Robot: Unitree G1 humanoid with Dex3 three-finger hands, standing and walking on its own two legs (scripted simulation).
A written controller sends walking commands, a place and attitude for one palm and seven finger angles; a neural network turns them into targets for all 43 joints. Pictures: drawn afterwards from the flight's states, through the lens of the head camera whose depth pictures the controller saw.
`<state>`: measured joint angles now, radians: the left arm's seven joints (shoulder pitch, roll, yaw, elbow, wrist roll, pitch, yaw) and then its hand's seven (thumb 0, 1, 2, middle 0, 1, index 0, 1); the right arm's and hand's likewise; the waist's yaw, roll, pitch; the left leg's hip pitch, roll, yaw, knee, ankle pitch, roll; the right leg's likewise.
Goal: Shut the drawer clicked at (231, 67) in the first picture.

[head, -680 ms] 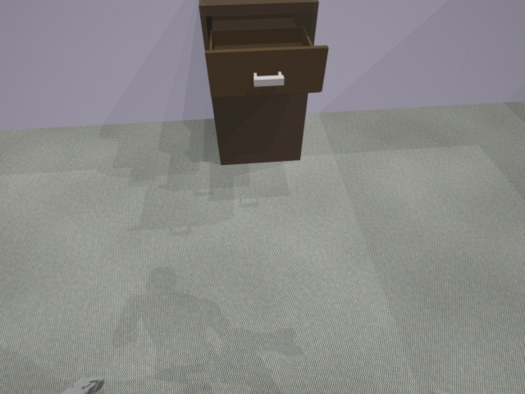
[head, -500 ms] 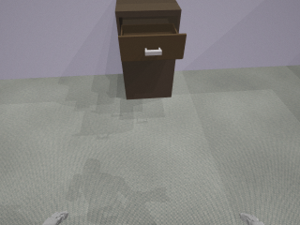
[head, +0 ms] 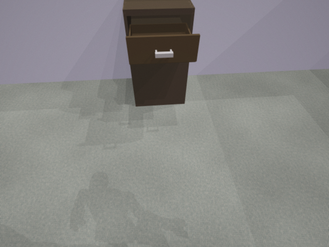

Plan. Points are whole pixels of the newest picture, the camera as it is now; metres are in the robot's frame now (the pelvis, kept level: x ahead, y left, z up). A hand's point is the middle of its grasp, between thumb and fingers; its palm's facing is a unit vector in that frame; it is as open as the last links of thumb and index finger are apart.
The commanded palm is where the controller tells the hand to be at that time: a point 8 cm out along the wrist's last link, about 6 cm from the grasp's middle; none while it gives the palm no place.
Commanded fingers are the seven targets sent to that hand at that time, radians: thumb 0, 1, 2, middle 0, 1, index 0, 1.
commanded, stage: stand and wait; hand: left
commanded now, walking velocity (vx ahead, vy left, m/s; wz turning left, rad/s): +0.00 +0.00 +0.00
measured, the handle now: (163, 52) +1.09 +0.07 -0.08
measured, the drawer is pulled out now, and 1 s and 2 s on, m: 0.30 0.30 0.30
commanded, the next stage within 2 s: look at it before walking up in 0.20 s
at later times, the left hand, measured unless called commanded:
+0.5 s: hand out of the picture +0.06 +0.25 -0.15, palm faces -0.03 -0.94 -0.33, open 7.4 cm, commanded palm none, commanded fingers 0.00 0.90 0.90 -0.20 -0.30 -0.20 -0.30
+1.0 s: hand out of the picture +0.06 +0.24 -0.16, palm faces -0.04 -0.95 -0.31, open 7.4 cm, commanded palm none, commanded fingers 0.00 0.90 0.90 -0.20 -0.30 -0.20 -0.30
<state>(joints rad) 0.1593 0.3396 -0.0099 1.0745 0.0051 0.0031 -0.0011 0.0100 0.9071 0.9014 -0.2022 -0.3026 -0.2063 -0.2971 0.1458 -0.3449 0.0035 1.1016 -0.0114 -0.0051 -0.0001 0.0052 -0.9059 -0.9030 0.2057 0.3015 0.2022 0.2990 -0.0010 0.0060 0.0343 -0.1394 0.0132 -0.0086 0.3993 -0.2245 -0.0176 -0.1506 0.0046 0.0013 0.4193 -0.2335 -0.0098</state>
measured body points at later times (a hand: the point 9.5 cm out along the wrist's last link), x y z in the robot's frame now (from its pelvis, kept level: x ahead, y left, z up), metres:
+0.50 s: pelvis -0.01 +0.00 +0.00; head -0.01 +0.00 +0.45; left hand +0.07 +0.29 -0.13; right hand +0.06 -0.29 -0.13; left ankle +0.00 +0.13 -0.74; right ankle +0.00 -0.11 -0.74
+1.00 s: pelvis +0.00 +0.01 +0.00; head +0.00 +0.01 +0.45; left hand +0.06 +0.29 -0.14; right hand +0.07 -0.28 -0.14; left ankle +0.00 +0.13 -0.74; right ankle +0.00 -0.11 -0.74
